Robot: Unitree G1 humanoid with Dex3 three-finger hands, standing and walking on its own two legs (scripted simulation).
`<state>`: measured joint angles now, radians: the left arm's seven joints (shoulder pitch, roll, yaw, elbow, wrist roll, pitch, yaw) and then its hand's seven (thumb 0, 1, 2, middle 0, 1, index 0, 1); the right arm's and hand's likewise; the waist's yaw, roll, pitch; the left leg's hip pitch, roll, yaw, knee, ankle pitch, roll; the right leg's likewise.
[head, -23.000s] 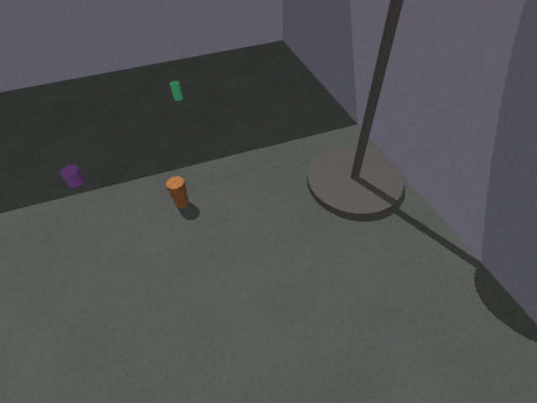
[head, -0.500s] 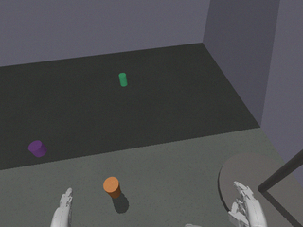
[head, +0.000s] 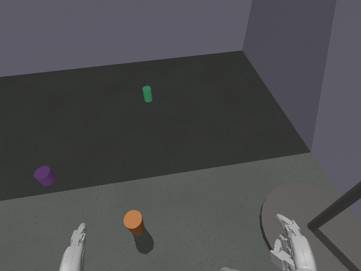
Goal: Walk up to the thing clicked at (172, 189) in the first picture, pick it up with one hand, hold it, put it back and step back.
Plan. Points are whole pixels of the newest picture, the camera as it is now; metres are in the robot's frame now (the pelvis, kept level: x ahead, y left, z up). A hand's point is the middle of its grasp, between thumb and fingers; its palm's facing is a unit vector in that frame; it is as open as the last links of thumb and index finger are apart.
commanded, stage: home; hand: left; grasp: from the side
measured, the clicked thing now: (135, 224) +0.45 +0.24 -0.65
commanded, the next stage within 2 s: stand in 0.22 s
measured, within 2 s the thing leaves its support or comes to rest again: neither
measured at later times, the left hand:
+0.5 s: hand (102, 264) +0.17 +0.18 -0.05, palm faces +0.09 -0.95 -0.29, open 15.8 cm
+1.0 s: hand out of the picture +0.13 +0.23 -0.10, palm faces -0.04 -0.94 -0.35, open 7.5 cm
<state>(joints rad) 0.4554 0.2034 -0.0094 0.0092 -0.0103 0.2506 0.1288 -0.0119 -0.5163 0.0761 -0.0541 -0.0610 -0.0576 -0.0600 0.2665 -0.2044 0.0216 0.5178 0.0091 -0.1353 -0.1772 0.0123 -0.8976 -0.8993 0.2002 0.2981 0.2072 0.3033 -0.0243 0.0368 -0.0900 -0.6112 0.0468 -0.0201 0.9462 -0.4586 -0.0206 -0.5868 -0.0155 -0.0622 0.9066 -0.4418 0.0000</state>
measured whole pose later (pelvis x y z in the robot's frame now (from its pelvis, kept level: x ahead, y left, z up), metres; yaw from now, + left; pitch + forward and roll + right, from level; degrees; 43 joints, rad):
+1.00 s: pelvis +0.00 +0.00 +0.02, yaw +0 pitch +1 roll +0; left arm 0.23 0.32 0.01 0.68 0.05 0.02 0.02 0.01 0.86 0.90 -0.20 -0.30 -0.20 -0.30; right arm 0.18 -0.29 -0.04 0.85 -0.06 -0.02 -0.01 0.01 -0.90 -0.90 0.20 0.30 0.21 0.30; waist 0.00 -0.01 0.02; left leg -0.39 0.01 0.01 0.76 -0.38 0.00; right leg -0.39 -0.05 -0.04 0.77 -0.39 0.01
